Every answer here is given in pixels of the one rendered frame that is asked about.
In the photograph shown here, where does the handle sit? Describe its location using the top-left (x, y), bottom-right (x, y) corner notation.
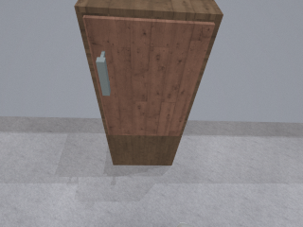
top-left (96, 51), bottom-right (111, 96)

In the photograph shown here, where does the cupboard door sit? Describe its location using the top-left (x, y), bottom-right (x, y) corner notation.
top-left (82, 15), bottom-right (215, 136)

